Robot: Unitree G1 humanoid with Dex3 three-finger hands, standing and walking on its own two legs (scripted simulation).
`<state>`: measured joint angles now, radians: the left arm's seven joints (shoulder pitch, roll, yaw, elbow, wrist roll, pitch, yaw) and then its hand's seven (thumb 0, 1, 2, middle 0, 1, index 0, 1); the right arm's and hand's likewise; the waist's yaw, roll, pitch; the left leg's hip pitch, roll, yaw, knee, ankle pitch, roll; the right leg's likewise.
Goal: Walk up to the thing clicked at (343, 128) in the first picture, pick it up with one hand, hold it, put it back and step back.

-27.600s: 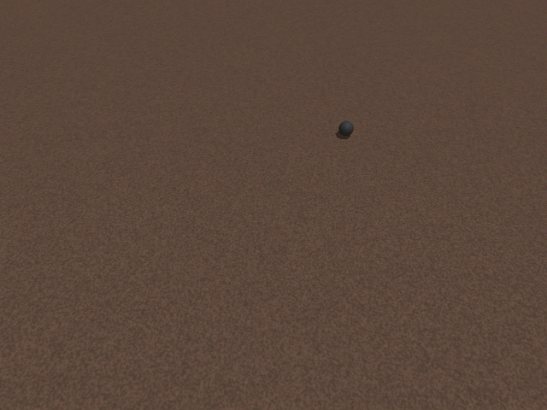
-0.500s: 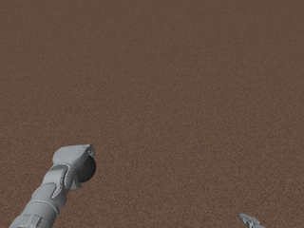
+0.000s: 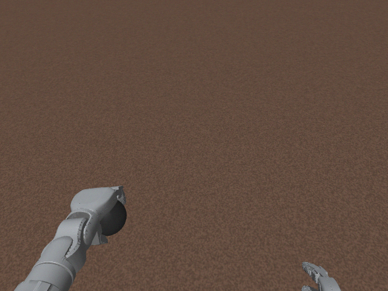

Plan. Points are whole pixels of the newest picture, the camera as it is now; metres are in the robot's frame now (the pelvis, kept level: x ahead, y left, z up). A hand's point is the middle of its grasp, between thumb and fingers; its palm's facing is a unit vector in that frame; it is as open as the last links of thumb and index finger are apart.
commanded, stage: hold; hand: left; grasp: from above
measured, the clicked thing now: (107, 216) +0.31 +0.21 -0.06
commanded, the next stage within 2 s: crouch in 0.72 s
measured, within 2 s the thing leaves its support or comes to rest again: neither
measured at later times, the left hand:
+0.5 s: hand (99, 224) +0.28 +0.22 -0.04, palm faces -0.46 -0.05 -0.89, open 10.9 cm
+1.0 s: hand (100, 221) +0.29 +0.22 -0.04, palm faces -0.45 -0.05 -0.89, open 10.9 cm
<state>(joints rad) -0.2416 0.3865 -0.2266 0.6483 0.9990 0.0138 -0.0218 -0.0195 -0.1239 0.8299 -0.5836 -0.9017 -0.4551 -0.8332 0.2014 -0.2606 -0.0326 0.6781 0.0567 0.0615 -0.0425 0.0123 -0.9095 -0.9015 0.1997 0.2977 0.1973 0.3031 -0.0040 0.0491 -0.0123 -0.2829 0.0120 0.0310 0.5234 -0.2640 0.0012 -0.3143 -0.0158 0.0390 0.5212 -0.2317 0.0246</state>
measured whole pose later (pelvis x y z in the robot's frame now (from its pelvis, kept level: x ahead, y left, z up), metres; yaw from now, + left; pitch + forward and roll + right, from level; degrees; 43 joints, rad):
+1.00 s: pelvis +0.01 +0.00 +0.00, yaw +0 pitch +1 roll +0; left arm -0.22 0.38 -0.21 0.63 1.01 0.00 -0.01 -0.02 -0.12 0.82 -0.58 -0.91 -0.45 -0.84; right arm 0.19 -0.25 -0.03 0.67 0.06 0.08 -0.05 0.01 -0.91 -0.90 0.20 0.30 0.20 0.30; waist 0.00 0.05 0.00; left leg -0.25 0.01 0.03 0.49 -0.25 0.00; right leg -0.28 -0.02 0.04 0.49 -0.23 0.02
